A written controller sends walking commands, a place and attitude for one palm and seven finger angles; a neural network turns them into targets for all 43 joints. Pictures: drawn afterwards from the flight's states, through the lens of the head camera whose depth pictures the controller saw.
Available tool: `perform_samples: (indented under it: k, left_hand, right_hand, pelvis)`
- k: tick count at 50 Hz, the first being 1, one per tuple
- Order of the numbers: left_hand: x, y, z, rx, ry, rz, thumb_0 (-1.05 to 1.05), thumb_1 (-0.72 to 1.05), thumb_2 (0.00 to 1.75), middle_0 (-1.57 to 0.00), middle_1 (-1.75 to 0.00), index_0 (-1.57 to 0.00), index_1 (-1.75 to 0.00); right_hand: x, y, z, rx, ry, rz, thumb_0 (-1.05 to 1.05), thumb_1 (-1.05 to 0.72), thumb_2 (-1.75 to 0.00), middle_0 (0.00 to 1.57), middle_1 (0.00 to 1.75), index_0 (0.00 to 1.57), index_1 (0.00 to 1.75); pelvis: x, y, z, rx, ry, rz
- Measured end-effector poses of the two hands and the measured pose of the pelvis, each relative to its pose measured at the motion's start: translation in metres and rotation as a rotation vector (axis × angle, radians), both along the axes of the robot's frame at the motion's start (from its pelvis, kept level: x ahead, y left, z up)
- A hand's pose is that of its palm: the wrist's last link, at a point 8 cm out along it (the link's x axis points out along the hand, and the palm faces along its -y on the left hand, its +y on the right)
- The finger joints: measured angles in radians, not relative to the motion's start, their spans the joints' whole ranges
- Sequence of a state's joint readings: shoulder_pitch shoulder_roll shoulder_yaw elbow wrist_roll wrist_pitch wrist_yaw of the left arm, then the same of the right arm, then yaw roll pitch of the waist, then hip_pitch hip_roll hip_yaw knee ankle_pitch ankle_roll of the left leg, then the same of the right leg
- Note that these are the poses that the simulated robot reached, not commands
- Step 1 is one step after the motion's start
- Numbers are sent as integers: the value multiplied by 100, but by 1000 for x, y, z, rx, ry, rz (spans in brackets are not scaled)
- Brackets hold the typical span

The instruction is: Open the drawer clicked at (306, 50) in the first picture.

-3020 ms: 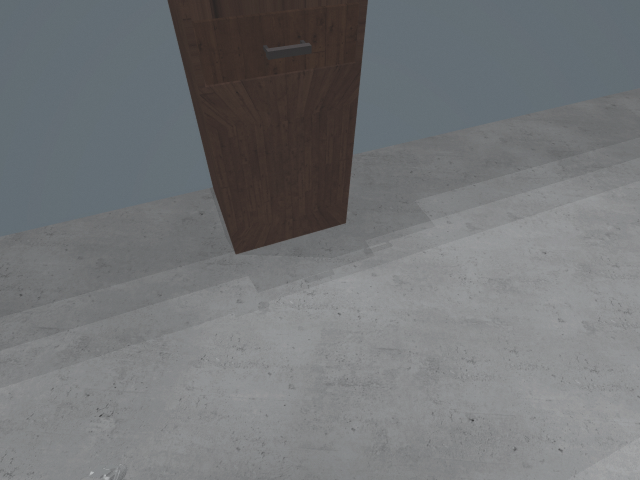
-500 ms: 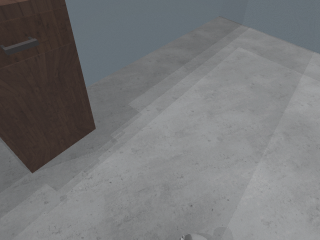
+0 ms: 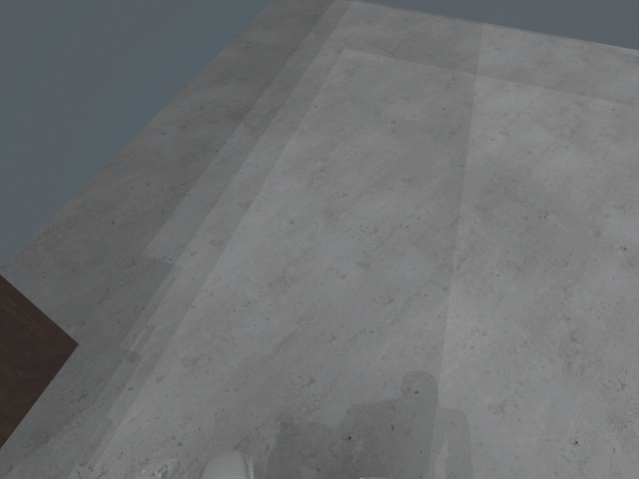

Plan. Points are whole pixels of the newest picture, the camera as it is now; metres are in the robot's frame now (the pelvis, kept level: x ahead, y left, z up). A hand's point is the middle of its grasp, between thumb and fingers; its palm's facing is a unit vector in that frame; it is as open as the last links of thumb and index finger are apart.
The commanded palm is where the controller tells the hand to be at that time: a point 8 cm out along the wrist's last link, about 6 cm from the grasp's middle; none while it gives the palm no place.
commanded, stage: walk to a spot facing it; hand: left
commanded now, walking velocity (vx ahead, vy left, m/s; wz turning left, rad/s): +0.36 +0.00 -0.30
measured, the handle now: out of the picture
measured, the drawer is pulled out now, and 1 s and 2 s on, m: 0.00 0.00 0.00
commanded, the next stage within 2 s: turn to face it in 0.64 s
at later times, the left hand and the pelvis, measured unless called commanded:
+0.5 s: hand (156, 397) +0.26 +0.25 -0.16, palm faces -0.15 -0.98 -0.13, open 7.4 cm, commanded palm none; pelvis +0.19 +0.07 +0.02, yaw -14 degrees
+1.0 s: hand (248, 273) +0.48 +0.13 -0.15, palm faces -0.37 -0.91 -0.18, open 7.4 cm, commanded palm none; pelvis +0.30 +0.02 +0.00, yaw -21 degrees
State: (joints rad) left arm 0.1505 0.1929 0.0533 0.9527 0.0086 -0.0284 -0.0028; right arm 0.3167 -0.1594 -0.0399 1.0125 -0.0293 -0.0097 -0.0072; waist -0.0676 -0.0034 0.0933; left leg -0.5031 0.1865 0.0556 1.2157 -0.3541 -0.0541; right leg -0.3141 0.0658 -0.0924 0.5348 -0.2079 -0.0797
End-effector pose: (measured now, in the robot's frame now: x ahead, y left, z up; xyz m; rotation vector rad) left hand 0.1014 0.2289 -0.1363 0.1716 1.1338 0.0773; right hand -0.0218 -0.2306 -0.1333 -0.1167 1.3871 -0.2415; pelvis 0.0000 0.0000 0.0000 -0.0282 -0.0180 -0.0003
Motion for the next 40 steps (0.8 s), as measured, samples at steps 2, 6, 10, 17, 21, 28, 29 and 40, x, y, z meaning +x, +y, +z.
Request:
perform_samples:
  k: [2, 6, 10, 17, 21, 28, 29, 40]
  left_hand:
    - [0, 14, 4, 24, 30, 12, -1, 95, 90, -20, -30, -20, -30]
    - [1, 40, 6, 37, 80, 37, -1, 95, 90, -20, -30, -20, -30]
    - [6, 65, -3, 24, 125, 79, 0, 93, 90, -20, -30, -20, -30]
    - [52, 89, -9, -2, 229, 17, 1, 92, 90, -20, -30, -20, -30]
    - [105, 85, -2, -19, 210, -38, 1, 92, 90, -19, -30, -20, -30]
    - [207, 53, -2, -38, 166, -157, 1, 92, 90, -19, -30, -20, -30]
    - [222, 46, -3, -38, 159, -181, 1, 92, 90, -19, -30, -20, -30]
    - [368, -36, -8, 27, -29, -385, 1, 91, 90, -20, -30, -20, -30]
  right_hand:
    - [46, 6, 4, 4, -94, 23, 1, -91, -90, 20, 30, 19, 30]
    - [125, 17, 14, -4, -222, 73, 1, -92, -90, 20, 30, 19, 30]
    - [189, 33, 24, -32, -300, 122, 1, -92, -90, 20, 30, 20, 30]
    - [224, 58, 36, -77, -338, 54, 0, -91, -90, 20, 30, 20, 30]
    - [205, 63, 39, -97, -246, -58, 0, -93, -90, 20, 30, 20, 30]
    - [159, 70, 30, -75, -21, -209, 0, -93, -90, 20, 30, 20, 30]
    - [153, 72, 27, -65, 8, -233, 0, -93, -90, 20, 30, 20, 30]
    - [152, 61, -21, 46, 145, -431, 1, -91, -90, 20, 30, 20, 30]
  pelvis:
    - [14, 5, 4, -2, 8, -13]
    - [44, 20, 7, -8, 16, -35]
    - [79, 41, 3, -20, 14, -54]
    - [135, 69, 8, -9, 1, -151]
    - [164, 74, 17, -12, 6, -200]
    - [208, 67, 17, -10, 13, -278]
    - [214, 65, 15, -8, 13, -290]
    - [269, 20, -17, 13, 1, -406]
